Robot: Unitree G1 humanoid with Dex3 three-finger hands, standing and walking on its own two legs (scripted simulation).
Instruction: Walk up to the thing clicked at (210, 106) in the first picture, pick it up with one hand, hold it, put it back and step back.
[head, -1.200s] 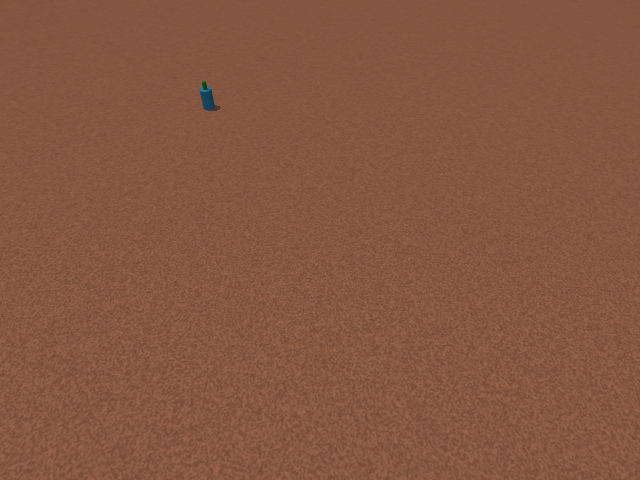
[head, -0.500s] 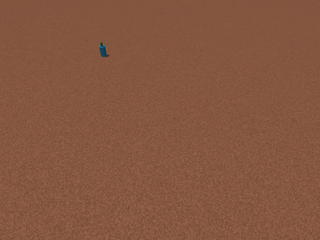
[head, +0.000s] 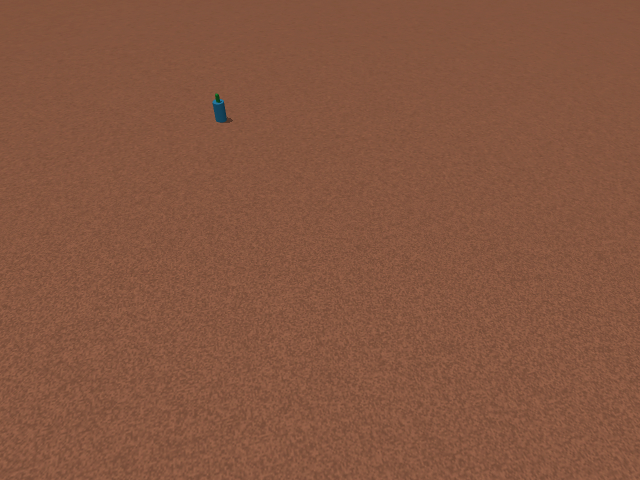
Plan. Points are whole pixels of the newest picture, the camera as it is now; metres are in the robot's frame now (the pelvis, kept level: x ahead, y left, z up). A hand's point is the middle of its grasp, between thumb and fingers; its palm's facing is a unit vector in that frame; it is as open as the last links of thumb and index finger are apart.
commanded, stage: walk up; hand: left
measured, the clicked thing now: (219, 107) +2.15 +0.60 -0.70
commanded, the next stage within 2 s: none
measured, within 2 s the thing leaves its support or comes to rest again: neither
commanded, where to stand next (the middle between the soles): +1.87 +0.34 m, yaw +11 degrees
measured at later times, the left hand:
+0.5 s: hand (52, 401) +0.26 +0.42 -0.15, palm faces +0.03 -0.95 -0.32, open 7.3 cm
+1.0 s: hand (124, 247) +0.57 +0.41 -0.14, palm faces +0.18 -0.92 -0.34, open 7.3 cm
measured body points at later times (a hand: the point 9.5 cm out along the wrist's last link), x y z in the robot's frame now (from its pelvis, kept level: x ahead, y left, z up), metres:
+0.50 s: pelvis +0.18 +0.13 -0.01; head +0.17 +0.16 +0.44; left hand +0.26 +0.47 -0.13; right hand +0.23 -0.20 -0.10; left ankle +0.15 +0.23 -0.75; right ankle +0.23 +0.00 -0.68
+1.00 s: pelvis +0.51 +0.14 -0.01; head +0.53 +0.13 +0.44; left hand +0.55 +0.45 -0.11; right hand +0.67 -0.17 -0.12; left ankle +0.49 +0.28 -0.67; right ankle +0.54 +0.03 -0.75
